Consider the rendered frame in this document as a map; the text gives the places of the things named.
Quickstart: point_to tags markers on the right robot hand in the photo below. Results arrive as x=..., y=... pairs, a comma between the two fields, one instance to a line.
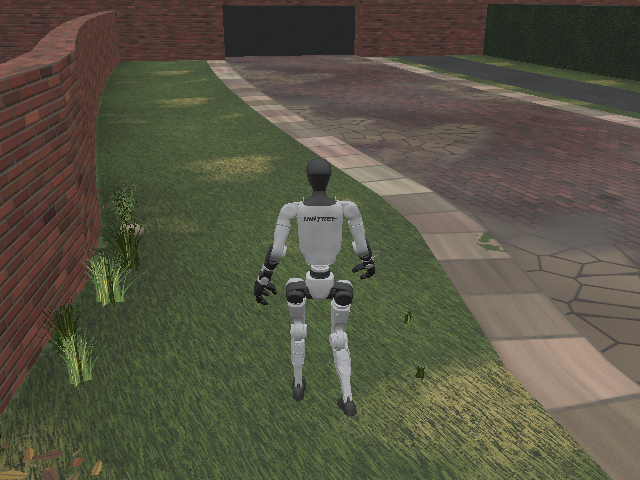
x=368, y=274

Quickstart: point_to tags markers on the left robot thigh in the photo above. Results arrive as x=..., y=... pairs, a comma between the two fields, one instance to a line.
x=296, y=299

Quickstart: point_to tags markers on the left robot forearm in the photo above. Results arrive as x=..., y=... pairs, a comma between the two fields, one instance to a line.
x=268, y=267

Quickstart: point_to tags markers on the robot head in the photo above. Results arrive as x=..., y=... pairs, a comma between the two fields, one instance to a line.
x=318, y=173

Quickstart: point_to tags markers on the robot right upper arm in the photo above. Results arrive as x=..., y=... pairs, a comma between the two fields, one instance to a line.
x=351, y=211

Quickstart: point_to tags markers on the robot left upper arm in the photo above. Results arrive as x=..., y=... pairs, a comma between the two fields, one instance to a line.
x=287, y=212

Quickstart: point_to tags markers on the right robot forearm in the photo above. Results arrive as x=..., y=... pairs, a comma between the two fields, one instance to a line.
x=367, y=258

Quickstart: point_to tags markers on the left robot hand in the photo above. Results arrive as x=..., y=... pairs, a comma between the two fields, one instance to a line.
x=259, y=290

